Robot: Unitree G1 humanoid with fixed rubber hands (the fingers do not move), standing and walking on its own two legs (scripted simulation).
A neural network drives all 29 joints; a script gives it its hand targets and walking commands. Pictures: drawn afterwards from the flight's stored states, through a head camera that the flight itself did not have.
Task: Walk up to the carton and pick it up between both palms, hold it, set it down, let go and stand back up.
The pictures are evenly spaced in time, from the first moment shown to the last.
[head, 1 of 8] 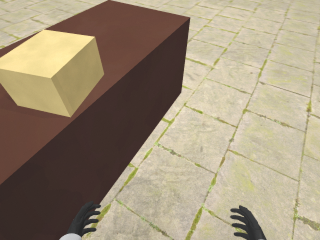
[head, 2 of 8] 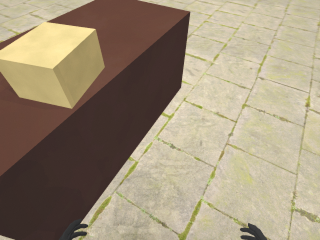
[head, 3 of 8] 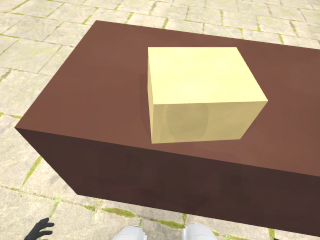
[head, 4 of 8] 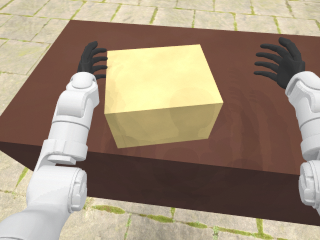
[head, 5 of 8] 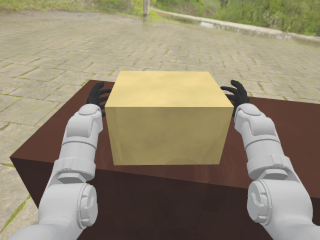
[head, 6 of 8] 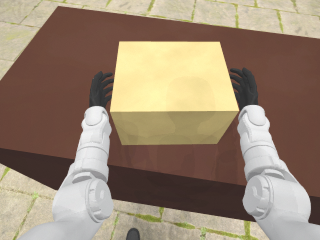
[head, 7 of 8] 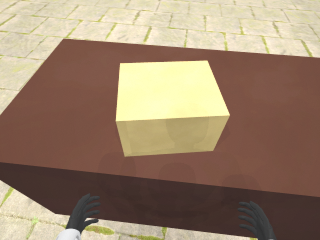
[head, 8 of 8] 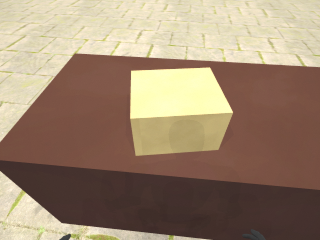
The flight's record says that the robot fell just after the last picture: no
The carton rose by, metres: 0.20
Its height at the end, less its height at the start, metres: +0.00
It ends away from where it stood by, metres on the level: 0.07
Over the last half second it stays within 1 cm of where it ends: yes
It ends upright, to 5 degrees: yes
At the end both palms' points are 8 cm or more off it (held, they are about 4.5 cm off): yes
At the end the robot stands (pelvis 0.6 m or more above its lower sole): yes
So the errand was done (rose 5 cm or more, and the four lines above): yes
